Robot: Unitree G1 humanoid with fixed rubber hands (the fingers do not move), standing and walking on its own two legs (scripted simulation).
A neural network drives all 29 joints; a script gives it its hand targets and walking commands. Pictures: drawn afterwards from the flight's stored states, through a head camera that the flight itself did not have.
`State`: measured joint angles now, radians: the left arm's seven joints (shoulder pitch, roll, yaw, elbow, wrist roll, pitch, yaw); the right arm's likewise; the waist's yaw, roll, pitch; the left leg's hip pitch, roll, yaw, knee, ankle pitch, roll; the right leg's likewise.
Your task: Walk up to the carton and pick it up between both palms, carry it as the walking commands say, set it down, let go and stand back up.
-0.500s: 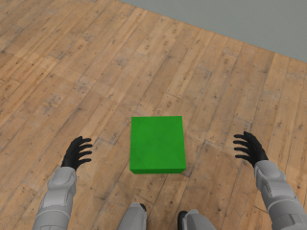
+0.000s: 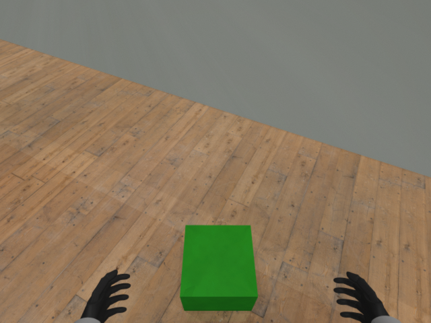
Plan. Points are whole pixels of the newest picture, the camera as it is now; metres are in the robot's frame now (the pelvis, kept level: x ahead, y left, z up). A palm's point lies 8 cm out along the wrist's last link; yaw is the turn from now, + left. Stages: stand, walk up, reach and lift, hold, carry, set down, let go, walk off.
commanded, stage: let go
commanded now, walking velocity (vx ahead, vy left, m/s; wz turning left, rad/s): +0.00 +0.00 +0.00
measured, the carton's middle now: (218, 267) +0.47 +0.01 -0.66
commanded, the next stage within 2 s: stand in 0.20 s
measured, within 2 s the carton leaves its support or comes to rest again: neither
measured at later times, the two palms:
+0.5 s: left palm out of the picture +0.16 +0.26 -0.09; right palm (373, 296) +0.20 -0.26 -0.05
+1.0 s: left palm out of the picture +0.15 +0.28 -0.09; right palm (374, 297) +0.19 -0.26 -0.05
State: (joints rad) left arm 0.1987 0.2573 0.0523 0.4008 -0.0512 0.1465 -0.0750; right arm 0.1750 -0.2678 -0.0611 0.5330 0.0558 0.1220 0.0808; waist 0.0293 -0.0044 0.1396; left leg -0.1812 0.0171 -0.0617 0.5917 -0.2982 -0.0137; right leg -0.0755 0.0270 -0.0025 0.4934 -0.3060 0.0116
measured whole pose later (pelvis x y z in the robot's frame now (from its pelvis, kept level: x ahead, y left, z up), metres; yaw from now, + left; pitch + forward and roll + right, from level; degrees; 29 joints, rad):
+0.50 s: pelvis +0.02 -0.01 +0.00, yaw +0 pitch +0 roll -1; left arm 0.20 0.30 0.05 0.63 -0.01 0.03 -0.01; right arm 0.18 -0.27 -0.05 0.54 0.00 0.02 0.03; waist 0.02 -0.01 0.02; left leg -0.27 0.02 -0.06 0.59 -0.32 -0.01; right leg -0.17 0.03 0.00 0.51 -0.33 0.01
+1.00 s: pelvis +0.02 +0.00 +0.00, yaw +0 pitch -1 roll -2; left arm 0.20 0.31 0.05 0.73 -0.01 0.00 0.01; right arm 0.18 -0.27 -0.05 0.58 0.00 0.00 0.00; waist 0.02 0.00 -0.02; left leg -0.26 0.02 -0.06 0.59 -0.32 -0.01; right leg -0.16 0.03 0.00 0.50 -0.33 0.01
